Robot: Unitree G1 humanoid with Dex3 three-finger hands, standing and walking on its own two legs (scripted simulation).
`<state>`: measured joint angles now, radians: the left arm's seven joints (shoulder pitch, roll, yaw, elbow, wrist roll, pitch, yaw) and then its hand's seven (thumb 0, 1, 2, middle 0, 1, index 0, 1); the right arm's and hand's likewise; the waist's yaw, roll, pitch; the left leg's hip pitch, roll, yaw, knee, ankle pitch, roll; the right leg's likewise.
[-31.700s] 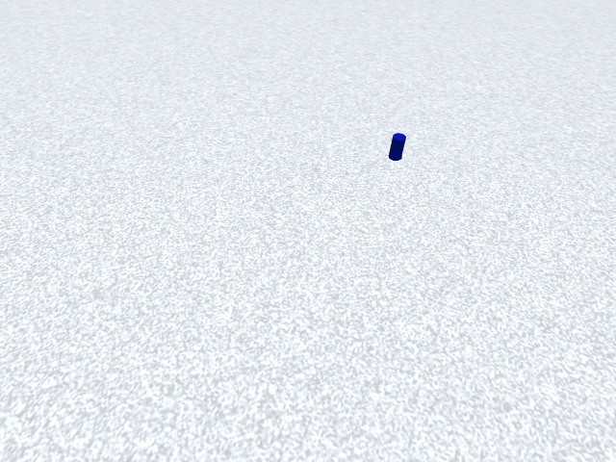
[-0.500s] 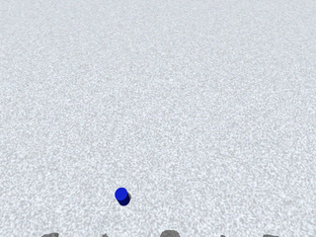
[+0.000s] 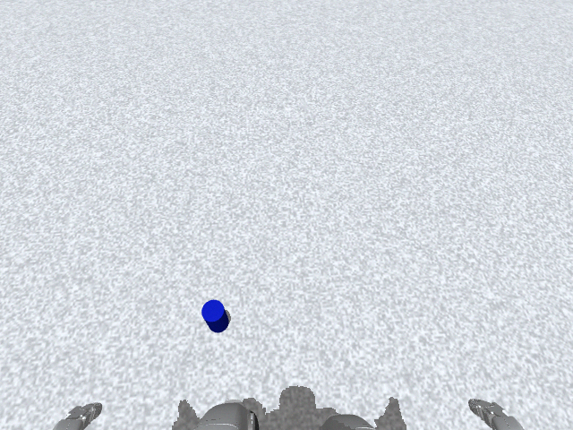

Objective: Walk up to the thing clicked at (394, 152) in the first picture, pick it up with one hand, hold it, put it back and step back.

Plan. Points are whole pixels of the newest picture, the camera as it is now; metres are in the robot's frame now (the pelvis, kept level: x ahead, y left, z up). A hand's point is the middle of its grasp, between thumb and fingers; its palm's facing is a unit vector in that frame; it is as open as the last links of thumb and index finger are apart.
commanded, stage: step back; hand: left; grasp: from the side
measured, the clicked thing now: (215, 316) +0.46 +0.22 -0.69
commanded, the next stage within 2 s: none
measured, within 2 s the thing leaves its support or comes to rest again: neither
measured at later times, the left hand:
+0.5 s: hand out of the picture -0.01 +0.28 -0.14, palm faces +0.06 -0.93 -0.36, open 7.4 cm
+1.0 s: hand out of the picture -0.18 +0.25 -0.13, palm faces +0.03 -0.91 -0.42, open 7.4 cm
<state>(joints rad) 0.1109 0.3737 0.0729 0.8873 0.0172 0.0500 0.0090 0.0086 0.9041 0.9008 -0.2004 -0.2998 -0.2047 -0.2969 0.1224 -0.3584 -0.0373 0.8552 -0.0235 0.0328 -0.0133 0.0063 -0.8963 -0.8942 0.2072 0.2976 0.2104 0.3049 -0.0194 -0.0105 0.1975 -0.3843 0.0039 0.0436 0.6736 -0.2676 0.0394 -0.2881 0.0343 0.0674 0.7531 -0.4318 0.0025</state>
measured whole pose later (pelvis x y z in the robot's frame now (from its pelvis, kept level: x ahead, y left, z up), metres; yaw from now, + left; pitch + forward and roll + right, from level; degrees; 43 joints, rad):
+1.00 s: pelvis -0.27 -0.02 +0.00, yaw +3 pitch -1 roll +1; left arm 0.16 0.36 0.07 0.79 0.04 0.05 0.01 0.01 0.90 0.90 -0.20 -0.30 -0.21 -0.30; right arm 0.20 -0.41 -0.05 0.86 -0.01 0.05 -0.02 0.01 -0.90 -0.89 0.20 0.30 0.21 0.30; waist 0.01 0.01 0.16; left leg -0.36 -0.07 -0.08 0.92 -0.51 -0.01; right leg -0.35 -0.03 0.01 0.66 -0.29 0.00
